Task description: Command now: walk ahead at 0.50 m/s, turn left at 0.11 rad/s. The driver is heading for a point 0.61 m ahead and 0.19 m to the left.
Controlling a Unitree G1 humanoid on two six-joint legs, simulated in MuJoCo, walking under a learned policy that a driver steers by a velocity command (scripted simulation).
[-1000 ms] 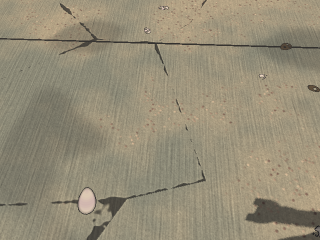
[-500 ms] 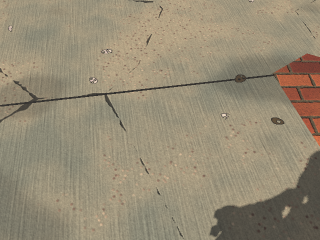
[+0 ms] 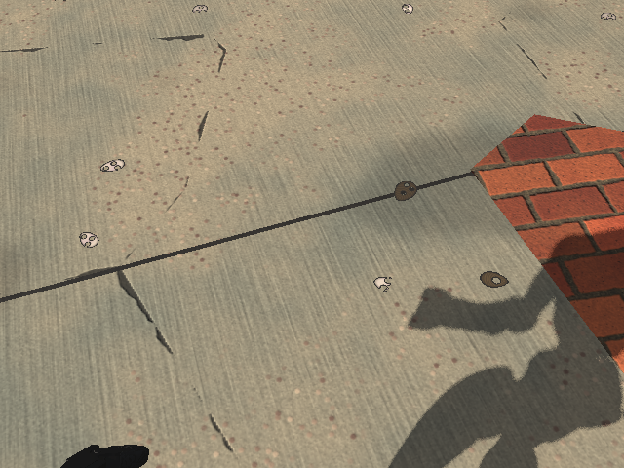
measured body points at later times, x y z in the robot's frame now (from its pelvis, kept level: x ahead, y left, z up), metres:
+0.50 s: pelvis +0.21 +0.04 -0.01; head +0.26 +0.06 +0.44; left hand +0.26 +0.34 -0.13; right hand +0.45 -0.18 -0.09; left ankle +0.30 +0.13 -0.73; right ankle +0.12 -0.12 -0.64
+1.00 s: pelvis +0.31 +0.01 +0.01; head +0.33 +0.00 +0.46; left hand +0.23 +0.31 -0.08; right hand +0.60 -0.13 -0.08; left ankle +0.27 +0.14 -0.66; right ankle +0.36 -0.09 -0.73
